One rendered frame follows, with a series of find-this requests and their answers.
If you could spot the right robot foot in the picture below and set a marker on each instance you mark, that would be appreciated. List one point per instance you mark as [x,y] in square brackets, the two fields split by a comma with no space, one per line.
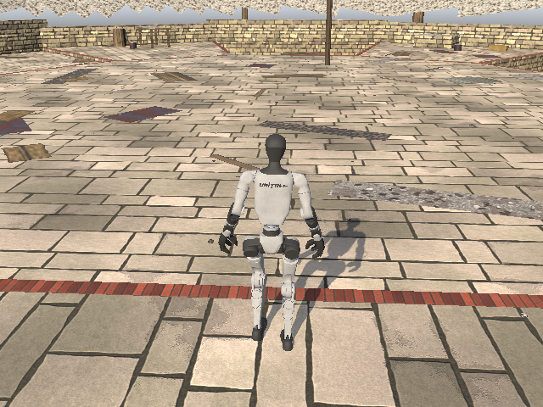
[287,343]

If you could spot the left robot upper arm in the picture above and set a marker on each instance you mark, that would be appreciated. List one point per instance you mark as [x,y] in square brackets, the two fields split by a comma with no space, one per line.
[242,191]

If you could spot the left robot hand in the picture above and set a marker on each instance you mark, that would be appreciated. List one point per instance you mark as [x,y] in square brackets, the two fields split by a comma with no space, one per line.
[223,240]

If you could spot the right robot forearm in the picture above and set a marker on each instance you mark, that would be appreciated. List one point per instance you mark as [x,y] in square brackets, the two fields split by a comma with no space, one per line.
[314,226]

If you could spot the left robot foot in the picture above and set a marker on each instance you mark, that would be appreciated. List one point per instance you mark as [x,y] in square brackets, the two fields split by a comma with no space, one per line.
[257,333]

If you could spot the right robot hand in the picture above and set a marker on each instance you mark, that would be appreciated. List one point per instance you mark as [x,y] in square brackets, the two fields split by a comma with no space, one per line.
[318,245]

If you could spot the right robot upper arm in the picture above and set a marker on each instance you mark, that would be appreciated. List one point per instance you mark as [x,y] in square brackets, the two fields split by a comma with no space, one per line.
[304,194]

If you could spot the robot foot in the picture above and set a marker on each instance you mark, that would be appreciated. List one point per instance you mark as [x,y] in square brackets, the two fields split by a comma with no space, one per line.
[257,333]
[287,343]

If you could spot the left robot forearm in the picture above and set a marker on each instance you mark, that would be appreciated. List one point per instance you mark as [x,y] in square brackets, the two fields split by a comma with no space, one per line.
[230,223]

